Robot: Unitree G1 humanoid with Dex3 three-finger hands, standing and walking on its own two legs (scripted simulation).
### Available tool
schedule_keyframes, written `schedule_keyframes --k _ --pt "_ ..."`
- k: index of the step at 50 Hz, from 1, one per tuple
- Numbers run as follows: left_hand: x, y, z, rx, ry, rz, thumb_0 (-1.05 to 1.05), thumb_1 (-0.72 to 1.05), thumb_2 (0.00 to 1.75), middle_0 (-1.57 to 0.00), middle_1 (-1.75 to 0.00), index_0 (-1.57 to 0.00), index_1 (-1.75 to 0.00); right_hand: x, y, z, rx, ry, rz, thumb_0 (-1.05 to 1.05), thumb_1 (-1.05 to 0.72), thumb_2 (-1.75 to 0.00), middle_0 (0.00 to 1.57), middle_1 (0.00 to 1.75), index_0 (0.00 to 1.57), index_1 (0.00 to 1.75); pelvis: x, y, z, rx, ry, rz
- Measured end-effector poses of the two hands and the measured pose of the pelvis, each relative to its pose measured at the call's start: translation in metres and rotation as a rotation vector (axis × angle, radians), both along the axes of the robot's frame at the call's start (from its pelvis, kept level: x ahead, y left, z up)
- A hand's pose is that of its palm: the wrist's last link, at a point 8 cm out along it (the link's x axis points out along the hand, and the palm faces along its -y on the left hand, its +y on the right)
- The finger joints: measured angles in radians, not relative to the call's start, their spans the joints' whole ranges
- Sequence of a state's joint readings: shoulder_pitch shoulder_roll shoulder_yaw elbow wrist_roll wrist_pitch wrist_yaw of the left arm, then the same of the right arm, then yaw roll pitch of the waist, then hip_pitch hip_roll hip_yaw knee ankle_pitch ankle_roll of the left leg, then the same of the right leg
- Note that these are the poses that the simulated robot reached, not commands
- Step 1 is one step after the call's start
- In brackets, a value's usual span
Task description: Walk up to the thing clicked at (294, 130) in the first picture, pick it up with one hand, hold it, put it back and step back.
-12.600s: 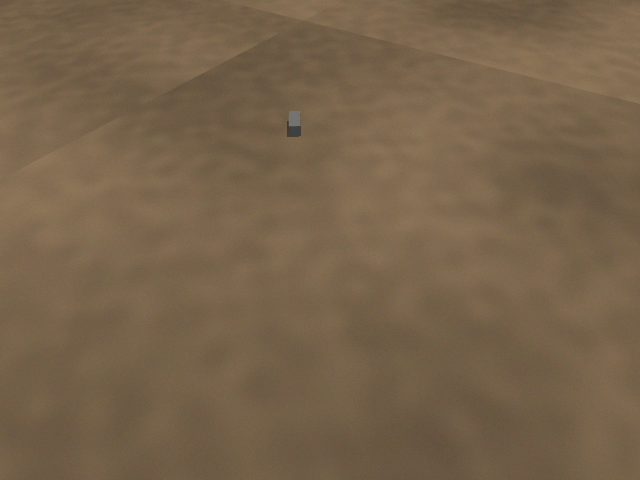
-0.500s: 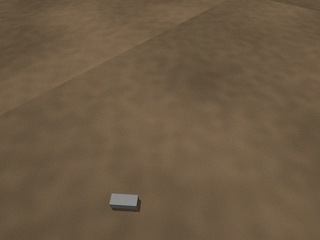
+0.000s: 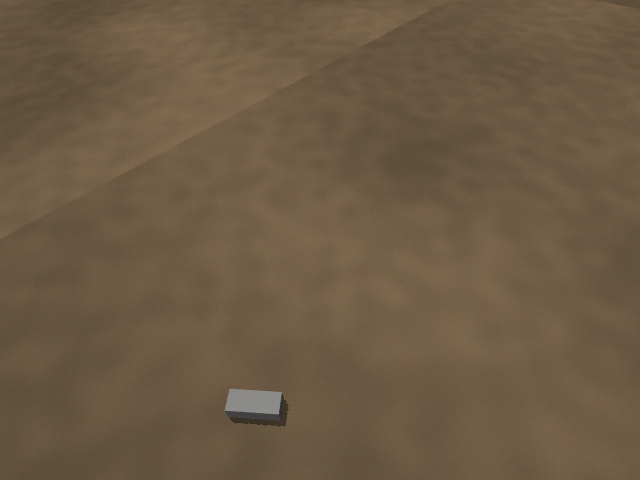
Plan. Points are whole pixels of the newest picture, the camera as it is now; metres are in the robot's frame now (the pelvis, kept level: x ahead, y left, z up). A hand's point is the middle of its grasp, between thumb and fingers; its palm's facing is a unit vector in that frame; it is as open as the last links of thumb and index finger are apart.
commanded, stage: stand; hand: left
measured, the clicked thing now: (255, 404) +0.48 +0.25 -0.75
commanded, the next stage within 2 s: walk up in 0.84 s
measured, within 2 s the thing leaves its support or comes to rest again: neither
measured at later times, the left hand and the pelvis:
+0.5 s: hand out of the picture +0.10 +0.25 -0.15, palm faces -0.02 -0.94 -0.34, open 7.4 cm; pelvis +0.02 -0.01 +0.00, yaw +0 degrees
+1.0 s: hand out of the picture +0.09 +0.27 -0.16, palm faces +0.00 -0.93 -0.37, open 7.4 cm; pelvis -0.01 +0.00 -0.01, yaw +0 degrees
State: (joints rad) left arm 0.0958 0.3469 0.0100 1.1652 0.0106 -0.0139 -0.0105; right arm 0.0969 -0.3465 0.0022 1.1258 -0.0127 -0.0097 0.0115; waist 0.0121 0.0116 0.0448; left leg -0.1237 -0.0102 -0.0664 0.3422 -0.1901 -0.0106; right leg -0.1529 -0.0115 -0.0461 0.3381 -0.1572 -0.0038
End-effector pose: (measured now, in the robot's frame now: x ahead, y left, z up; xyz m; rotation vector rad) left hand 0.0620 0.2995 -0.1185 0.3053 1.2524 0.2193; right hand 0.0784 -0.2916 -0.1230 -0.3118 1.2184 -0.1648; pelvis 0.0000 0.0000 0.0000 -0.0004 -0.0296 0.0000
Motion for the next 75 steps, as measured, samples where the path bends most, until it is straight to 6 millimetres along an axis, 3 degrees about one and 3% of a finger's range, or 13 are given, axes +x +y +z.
schedule_keyframes --k 27,43,48,52,61,66,75 --pt "0.038 -0.01 0.002 -0.002 -0.035 -0.029 0.01 0.91 0.9 -0.2 -0.3 -0.2 -0.3 0.012 -0.012 0.002 -0.02 0.011 -0.018 0.01 -0.91 -0.9 0.2 0.3 0.2 0.3 0.021 -0.006 0.001 -0.002 0.004 -0.007" --pt "0.032 -0.009 0.002 0.001 -0.034 -0.019 0.01 0.91 0.9 -0.2 -0.3 -0.2 -0.3 0.009 -0.012 0.003 -0.017 0.004 -0.019 0.01 -0.91 -0.9 0.2 0.3 0.2 0.3 0.017 -0.007 0.001 -0.002 -0.002 -0.008" --pt "0.024 0.002 -0.002 0.021 -0.036 -0.002 0.01 0.91 0.9 -0.2 -0.3 -0.2 -0.3 0.002 -0.017 -0.001 -0.036 0.016 -0.028 0.01 -0.9 -0.9 0.2 0.3 0.2 0.3 -0.005 -0.003 -0.005 -0.007 -0.001 -0.003" --pt "0.019 0.017 -0.006 0.036 -0.041 -0.026 0.01 0.91 0.9 -0.2 -0.3 -0.2 -0.3 -0.014 -0.017 0.0 -0.069 0.036 -0.028 0.01 -0.91 -0.9 0.2 0.3 0.2 0.3 -0.024 0.009 -0.01 0.006 0.002 -0.003" --pt "0.019 0.058 -0.035 0.023 -0.111 -0.063 0.01 0.91 0.9 -0.2 -0.3 -0.2 -0.3 -0.088 0.014 -0.001 -0.147 0.119 -0.041 0.0 -0.91 -0.9 0.2 0.3 0.2 0.3 -0.064 0.05 -0.03 0.012 0.003 0.009" --pt "-0.006 0.062 -0.032 0.006 -0.065 -0.064 0.01 0.91 0.9 -0.2 -0.3 -0.2 -0.3 -0.119 0.037 0.009 -0.127 0.143 -0.057 0.01 -0.9 -0.9 0.2 0.3 0.2 0.3 -0.078 0.058 -0.017 -0.022 0.023 0.004" --pt "-0.067 0.066 -0.027 0.032 0.013 -0.1 0.01 0.91 0.9 -0.2 -0.3 -0.2 -0.3 -0.122 0.044 0.001 -0.105 -0.01 -0.078 0.01 -0.9 -0.9 0.21 0.3 0.21 0.3 -0.113 0.06 -0.02 -0.008 0.014 -0.069"
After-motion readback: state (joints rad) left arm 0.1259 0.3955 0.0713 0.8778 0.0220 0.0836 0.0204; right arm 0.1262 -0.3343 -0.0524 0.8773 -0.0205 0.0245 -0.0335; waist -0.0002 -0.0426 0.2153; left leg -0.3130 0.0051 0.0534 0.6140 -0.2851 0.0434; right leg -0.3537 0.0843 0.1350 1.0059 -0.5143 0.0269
